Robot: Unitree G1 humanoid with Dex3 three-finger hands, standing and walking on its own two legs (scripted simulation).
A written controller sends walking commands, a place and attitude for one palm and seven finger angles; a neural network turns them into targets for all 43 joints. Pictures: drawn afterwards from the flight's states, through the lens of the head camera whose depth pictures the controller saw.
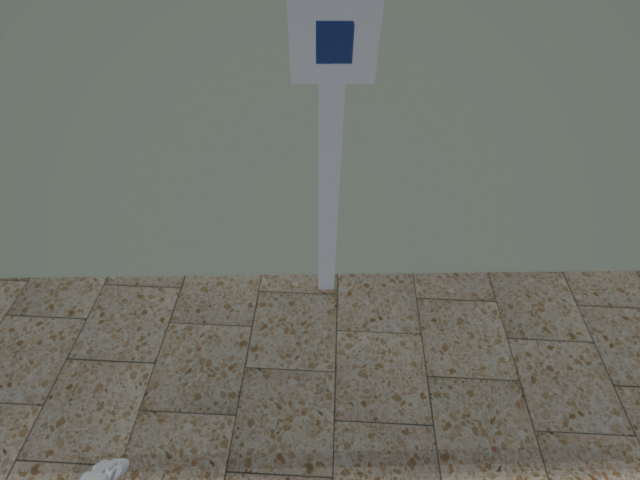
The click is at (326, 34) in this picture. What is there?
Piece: button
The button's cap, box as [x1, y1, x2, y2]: [316, 21, 354, 63]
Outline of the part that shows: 316,21 316,63 351,63 354,25 353,21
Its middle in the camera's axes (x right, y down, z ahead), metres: +0.03 -0.38 +0.76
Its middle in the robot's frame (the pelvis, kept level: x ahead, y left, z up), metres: +0.85 +0.02 +0.16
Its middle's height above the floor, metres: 0.93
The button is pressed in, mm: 0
